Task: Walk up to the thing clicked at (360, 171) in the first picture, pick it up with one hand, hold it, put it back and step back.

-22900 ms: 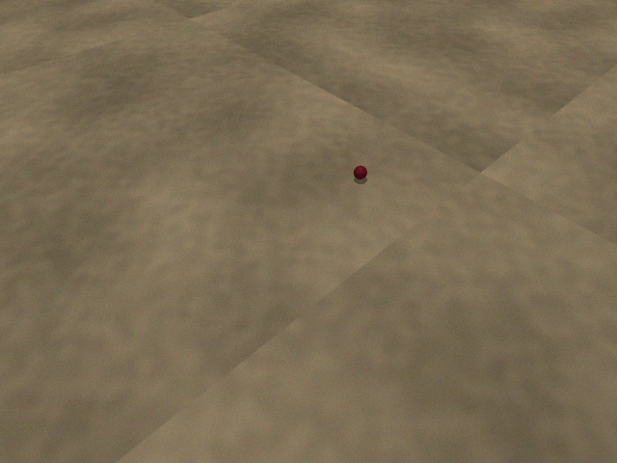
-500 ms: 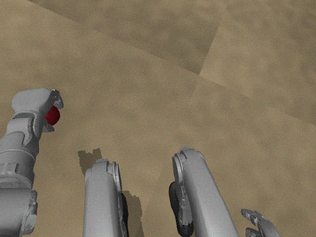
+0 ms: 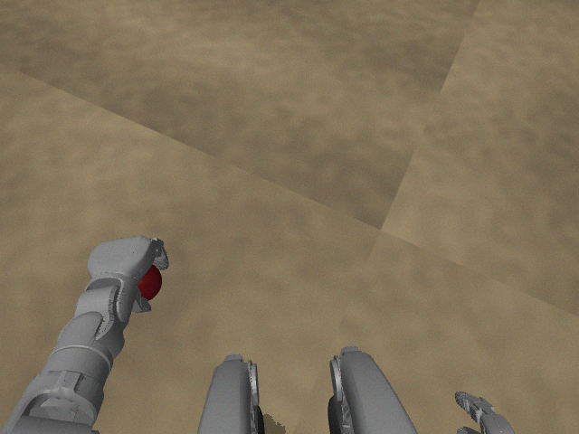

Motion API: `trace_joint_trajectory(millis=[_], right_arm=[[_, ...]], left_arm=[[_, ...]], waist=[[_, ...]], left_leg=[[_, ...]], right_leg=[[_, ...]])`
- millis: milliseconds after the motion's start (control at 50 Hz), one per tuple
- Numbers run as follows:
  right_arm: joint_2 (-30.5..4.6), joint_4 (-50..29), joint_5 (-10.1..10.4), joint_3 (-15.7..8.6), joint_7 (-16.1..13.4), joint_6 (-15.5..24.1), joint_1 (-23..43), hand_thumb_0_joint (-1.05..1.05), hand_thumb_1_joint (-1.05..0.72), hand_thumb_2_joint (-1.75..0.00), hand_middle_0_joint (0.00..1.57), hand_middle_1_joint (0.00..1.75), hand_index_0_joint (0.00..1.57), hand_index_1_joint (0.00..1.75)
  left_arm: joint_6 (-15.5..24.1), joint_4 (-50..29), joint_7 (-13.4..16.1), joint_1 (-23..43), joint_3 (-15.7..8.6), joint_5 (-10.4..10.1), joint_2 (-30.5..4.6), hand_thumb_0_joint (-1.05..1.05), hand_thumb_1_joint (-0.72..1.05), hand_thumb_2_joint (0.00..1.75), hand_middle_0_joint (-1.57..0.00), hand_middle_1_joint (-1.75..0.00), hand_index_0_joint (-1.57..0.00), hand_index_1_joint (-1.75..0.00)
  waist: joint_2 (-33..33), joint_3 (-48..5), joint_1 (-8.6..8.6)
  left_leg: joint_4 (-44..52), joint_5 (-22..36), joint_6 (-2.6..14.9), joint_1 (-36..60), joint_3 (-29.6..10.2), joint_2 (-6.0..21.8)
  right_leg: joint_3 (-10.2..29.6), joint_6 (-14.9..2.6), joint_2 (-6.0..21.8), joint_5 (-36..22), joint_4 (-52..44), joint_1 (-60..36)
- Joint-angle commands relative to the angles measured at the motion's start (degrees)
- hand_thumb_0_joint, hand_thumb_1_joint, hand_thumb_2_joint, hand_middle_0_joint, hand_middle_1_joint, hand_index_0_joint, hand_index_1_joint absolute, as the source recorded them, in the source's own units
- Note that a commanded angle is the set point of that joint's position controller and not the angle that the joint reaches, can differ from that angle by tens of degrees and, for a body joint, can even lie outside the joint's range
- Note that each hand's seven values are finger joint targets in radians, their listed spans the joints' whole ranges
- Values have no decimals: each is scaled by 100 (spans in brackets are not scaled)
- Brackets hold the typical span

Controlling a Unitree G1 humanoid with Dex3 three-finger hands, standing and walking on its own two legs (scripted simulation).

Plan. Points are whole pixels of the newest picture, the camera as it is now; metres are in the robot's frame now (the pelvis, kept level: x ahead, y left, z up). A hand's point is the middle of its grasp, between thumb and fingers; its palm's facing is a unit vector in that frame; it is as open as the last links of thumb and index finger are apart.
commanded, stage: lift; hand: left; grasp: from above
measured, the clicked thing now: (140, 282) +0.38 +0.25 -0.11
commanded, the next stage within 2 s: hold in 0.56 s
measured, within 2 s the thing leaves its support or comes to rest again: neither
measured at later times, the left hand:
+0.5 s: hand (116, 256) +0.36 +0.23 +0.03, palm faces -0.44 -0.08 -0.89, open 8.5 cm
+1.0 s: hand (102, 228) +0.38 +0.23 +0.08, palm faces -0.45 -0.06 -0.89, open 8.4 cm
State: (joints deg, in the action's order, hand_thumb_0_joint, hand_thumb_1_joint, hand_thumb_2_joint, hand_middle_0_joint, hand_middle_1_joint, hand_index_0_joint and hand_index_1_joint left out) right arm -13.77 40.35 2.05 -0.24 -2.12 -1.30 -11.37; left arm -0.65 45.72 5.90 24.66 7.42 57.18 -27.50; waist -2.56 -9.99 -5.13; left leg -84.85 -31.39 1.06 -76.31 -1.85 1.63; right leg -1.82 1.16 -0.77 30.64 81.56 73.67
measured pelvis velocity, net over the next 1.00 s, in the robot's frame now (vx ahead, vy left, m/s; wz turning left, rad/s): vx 0.07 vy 0.00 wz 0.00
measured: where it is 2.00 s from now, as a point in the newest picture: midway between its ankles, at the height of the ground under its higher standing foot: outside the picture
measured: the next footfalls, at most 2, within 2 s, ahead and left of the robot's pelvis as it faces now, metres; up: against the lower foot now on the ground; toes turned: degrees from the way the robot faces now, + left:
none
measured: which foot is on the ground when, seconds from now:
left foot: down 0.00-1.00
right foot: down 0.00-1.00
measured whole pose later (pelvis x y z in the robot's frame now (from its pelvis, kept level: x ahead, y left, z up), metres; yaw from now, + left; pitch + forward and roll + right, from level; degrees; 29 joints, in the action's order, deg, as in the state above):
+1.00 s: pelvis +0.07 +0.00 +0.14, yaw +0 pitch +7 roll -1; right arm -14.8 41.4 2.4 -2.6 -1.9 -1.2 -14.4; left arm -1.2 47.3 5.6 18.5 11.9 57.6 -21.7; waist -2.0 -4.2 -2.2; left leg -39.7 -19.3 1.1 -27.3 1.9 0.7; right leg 1.5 1.3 0.1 18.3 37.7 26.3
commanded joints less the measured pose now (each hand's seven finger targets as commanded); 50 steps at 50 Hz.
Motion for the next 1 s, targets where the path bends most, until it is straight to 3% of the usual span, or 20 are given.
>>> trace_joint_trajectory(millis=[0, 160, 180, 280, 320, 360, 400, 440, 500, 620, 740, 980], right_arm=[[-933, -313, 35, -377, -187, 260, -449, 0, -90, -90, 20, 30, 20, 30], [-891, -243, -13, -390, -186, 379, -539, 0, -90, -90, 20, 30, 20, 30], [-912, -220, -15, -412, -187, 382, -548, 0, -90, -90, 20, 30, 20, 30], [-881, -266, -40, -406, -148, 392, -544, 0, -91, -90, 20, 30, 20, 30], [-901, -309, -35, -432, -145, 386, -495, 0, -90, -90, 20, 30, 20, 30], [-869, -360, -20, -413, -126, 368, -482, 0, -90, -90, 20, 30, 20, 30], [-904, -332, -13, -454, -127, 356, -533, 0, -90, -90, 20, 30, 20, 30], [-884, -333, -28, -447, -124, 353, -531, 0, -90, -90, 20, 30, 20, 30], [-905, -384, 2, -455, -115, 324, -483, 0, -90, -90, 20, 30, 20, 30], [-918, -357, 18, -485, -119, 308, -474, 0, -90, -90, 20, 30, 20, 30], [-930, -342, 34, -506, -105, 263, -409, 0, -90, -90, 20, 30, 20, 30], [-955, -546, 64, -554, -44, 183, -256, 0, -90, -90, 20, 30, 20, 30]], left_arm=[[2, -849, 331, 1877, -344, 29, -1062, 0, 67, 67, -96, -76, -101, -71], [-4, -430, 509, 1756, -200, 49, -770, 0, 66, 67, -97, -74, -101, -70], [-4, -501, 538, 1837, -277, 76, -905, 0, 66, 65, -97, -74, -102, -69], [-28, -407, 585, 1668, -223, 42, -775, 0, 64, 65, -98, -69, -102, -66], [-23, -428, 622, 1611, -347, 71, -941, 0, 67, 64, -100, -69, -104, -65], [-33, -500, 600, 1642, -139, 39, -682, 0, 68, 64, -101, -67, -105, -64], [-65, -470, 588, 1460, -252, -2, -778, 0, 70, 64, -101, -69, -105, -64], [-53, -560, 553, 1534, -131, -24, -642, 0, 66, 64, -99, -68, -104, -64], [-21, -557, 536, 1418, -151, -28, -697, 0, 70, 61, -101, -67, -106, -62], [-32, -812, 514, 1608, -93, -63, -619, 0, 73, 64, -103, -68, -109, -63], [-64, -736, 405, 1452, -28, 71, -618, 0, 68, 59, -99, -64, -104, -59], [-46, -1062, 131, 1261, -46, 57, -617, 0, 69, 63, -101, -64, -105, -60]], waist=[[-467, -2020, -76], [-283, -1682, -10], [-339, -1690, 42], [-196, -1493, 82], [-205, -1422, 173], [-57, -1403, 129], [-56, -1444, 161], [-195, -1381, 127], [-72, -1125, 171], [-118, -1225, 141], [-31, -1153, 191], [-31, -1012, 319]], left_leg=[[2082, 337, -36, 2633, -204, -64], [2924, 898, -45, 3465, -66, -108], [3018, 1010, -47, 3591, -38, -113], [3450, 1327, -56, 4047, 31, -144], [3635, 1376, -60, 4216, 52, -147], [3757, 1477, -42, 4373, 86, -171], [3876, 1694, -56, 4587, 114, -177], [4038, 1862, -91, 4813, 95, -149], [4294, 1796, -82, 4962, 120, -157], [4544, 2208, -100, 5465, 156, -168], [4766, 2679, -109, 5788, 170, -178], [5087, 3150, -110, 6167, 246, -205]], right_leg=[[16, -249, -193, -457, -1720, -1514], [67, -236, -212, -920, -2653, -2590], [82, -237, -206, -1011, -2753, -2696], [110, -216, -176, -1266, -3243, -3250], [118, -208, -173, -1306, -3425, -3441], [158, -196, -160, -1425, -3610, -3667], [173, -195, -156, -1618, -3749, -3880], [139, -213, -169, -1736, -3828, -3903], [136, -206, -157, -1675, -4080, -4071], [181, -201, -156, -2034, -4369, -4447], [169, -201, -159, -2393, -4563, -4764], [174, -202, -173, -2793, -4856, -5309]])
